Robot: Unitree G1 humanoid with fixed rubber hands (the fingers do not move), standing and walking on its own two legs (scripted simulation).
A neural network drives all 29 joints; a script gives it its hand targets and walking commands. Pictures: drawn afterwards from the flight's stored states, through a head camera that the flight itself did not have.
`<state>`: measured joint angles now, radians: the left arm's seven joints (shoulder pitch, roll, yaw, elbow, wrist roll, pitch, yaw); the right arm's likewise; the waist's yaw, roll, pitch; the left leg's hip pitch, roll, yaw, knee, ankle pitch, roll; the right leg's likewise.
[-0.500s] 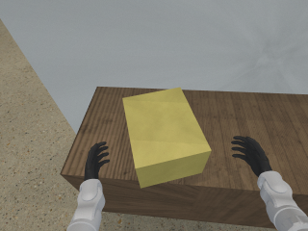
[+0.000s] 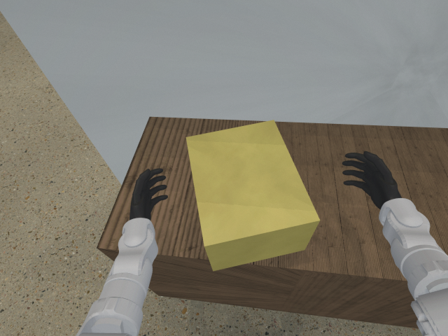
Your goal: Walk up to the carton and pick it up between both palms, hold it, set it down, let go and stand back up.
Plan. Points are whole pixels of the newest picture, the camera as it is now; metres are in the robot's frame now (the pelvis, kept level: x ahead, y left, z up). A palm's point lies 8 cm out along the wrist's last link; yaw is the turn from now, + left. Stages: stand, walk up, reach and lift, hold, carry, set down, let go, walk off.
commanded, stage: reach and lift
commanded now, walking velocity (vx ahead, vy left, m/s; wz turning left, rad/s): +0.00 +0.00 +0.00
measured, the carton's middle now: (244, 192) +0.43 +0.03 -0.09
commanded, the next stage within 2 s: none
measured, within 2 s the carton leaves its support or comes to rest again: neither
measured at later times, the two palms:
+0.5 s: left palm (134, 177) +0.36 +0.24 +0.06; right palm (373, 144) +0.45 -0.20 +0.08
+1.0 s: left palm (142, 199) +0.35 +0.24 -0.02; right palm (349, 164) +0.45 -0.18 +0.00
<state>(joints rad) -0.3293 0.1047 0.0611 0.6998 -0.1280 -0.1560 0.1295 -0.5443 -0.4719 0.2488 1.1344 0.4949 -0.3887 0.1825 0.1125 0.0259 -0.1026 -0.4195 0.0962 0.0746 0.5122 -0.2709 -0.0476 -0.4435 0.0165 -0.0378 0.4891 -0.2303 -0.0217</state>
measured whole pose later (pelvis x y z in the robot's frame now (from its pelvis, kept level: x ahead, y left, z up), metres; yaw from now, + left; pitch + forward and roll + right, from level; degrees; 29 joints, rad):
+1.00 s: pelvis -0.02 -0.01 -0.03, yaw +1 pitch +28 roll -1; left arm -0.79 0.18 0.01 1.28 -0.25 -0.35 0.09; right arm -0.97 -0.41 0.19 1.49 0.44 -0.36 0.11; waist 0.16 0.00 -0.27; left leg -0.88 0.11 0.02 0.65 -0.25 -0.06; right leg -0.88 0.02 -0.08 0.61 -0.22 -0.04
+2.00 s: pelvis -0.04 +0.00 -0.06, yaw +0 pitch +32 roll +0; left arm -0.85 0.02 0.20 1.31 -0.11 -0.46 0.16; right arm -1.06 -0.26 0.06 1.52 0.20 -0.45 0.00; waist 0.16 0.02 -0.28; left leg -1.08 0.10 0.05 0.88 -0.34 -0.04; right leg -1.11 0.00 -0.04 0.85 -0.30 -0.03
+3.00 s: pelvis -0.03 +0.01 -0.03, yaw +0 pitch +30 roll +0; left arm -0.77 -0.03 0.53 1.27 0.20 -0.64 0.16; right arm -0.98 -0.15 -0.49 1.48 -0.40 -0.61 -0.03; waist 0.09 0.04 -0.21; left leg -0.95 0.08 0.07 0.70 -0.27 -0.03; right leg -0.97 0.00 -0.03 0.67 -0.23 -0.01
